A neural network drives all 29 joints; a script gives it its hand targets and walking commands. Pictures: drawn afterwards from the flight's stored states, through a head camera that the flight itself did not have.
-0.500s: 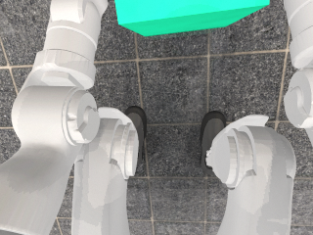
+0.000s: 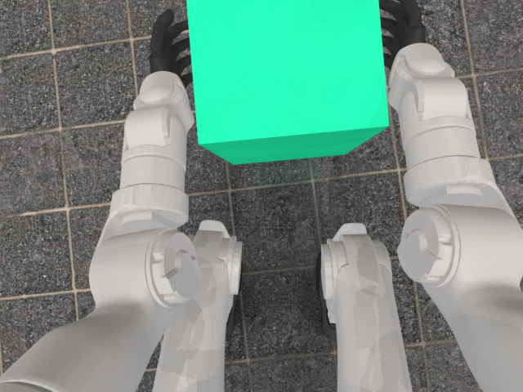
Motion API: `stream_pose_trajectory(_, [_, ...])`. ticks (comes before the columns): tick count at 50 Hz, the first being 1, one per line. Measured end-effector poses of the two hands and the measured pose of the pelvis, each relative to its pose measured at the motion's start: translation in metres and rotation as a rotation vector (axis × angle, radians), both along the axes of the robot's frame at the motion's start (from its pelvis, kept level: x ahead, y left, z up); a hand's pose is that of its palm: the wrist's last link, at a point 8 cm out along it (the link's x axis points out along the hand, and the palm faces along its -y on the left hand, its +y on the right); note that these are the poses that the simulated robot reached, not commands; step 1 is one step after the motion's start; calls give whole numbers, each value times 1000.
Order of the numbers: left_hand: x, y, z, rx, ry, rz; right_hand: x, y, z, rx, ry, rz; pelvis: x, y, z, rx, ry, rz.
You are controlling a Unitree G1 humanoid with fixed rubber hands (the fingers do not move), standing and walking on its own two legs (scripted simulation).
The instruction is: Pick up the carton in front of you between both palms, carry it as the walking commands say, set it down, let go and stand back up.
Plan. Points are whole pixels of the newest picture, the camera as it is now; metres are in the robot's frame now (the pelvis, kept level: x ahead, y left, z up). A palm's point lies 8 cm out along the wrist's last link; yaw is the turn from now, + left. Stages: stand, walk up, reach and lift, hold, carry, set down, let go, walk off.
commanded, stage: reach and lift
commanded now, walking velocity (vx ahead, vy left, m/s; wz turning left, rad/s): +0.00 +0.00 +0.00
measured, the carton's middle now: (284, 84) +0.53 -0.01 -0.14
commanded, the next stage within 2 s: none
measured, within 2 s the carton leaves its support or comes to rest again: neither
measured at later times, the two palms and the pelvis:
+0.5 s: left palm (104, 49) +0.48 +0.15 +0.07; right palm (465, 22) +0.50 -0.15 +0.07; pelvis +0.02 +0.00 +0.11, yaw +0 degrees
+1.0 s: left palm out of the picture +0.44 +0.15 +0.23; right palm out of the picture +0.44 -0.15 +0.22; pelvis +0.06 +0.00 +0.25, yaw -1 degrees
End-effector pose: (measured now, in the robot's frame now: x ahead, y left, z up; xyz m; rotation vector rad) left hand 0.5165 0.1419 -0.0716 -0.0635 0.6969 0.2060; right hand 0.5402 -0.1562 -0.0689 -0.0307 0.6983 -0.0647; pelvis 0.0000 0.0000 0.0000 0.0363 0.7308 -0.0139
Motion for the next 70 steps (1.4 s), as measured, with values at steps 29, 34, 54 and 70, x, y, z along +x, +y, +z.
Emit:
stream_pose_trajectory(29, [-42, 7, 170, 12, -7, -21, -51, 6, 163, 26, -6, -34, 24, 0, 135, -13, -37, 3])
stream_pose_trajectory(34, [-52, 8, 203, 10, -6, -25, -62, 8, 197, 27, -4, -40, 33, -1, 164, -17, -84, 6])
stream_pose_trajectory(54, [-89, 9, 323, 4, -7, -58, -109, 8, 318, 29, -6, -79, 68, 4, 272, -32, -341, 5])
stream_pose_trajectory(70, [-116, 8, 416, 20, -36, -92, -144, 6, 412, 22, -36, -95, 91, 6, 336, -40, -625, 0])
